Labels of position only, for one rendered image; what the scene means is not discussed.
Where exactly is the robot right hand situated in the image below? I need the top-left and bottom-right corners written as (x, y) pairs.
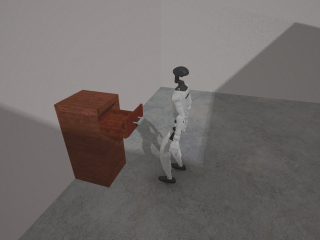
top-left (183, 120), bottom-right (188, 131)

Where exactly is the right robot upper arm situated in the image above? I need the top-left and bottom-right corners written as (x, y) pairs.
top-left (185, 84), bottom-right (192, 107)

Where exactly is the right robot shin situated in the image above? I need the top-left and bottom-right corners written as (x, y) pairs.
top-left (172, 147), bottom-right (183, 167)

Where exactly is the right robot forearm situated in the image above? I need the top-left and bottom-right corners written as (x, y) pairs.
top-left (185, 105), bottom-right (191, 120)

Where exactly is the left robot upper arm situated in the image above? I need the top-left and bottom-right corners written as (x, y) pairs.
top-left (171, 91), bottom-right (185, 121)

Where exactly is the left robot forearm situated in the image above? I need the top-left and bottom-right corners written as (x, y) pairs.
top-left (173, 116), bottom-right (184, 142)

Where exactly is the robot left hand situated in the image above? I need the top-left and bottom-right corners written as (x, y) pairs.
top-left (169, 141), bottom-right (179, 156)

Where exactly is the humanoid robot head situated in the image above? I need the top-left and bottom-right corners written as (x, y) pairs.
top-left (173, 66), bottom-right (189, 92)

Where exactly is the drawer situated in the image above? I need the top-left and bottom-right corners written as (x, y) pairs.
top-left (98, 103), bottom-right (143, 139)

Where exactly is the cabinet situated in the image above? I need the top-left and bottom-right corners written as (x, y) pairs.
top-left (54, 90), bottom-right (126, 188)

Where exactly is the handle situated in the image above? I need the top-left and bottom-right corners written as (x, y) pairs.
top-left (133, 116), bottom-right (145, 125)

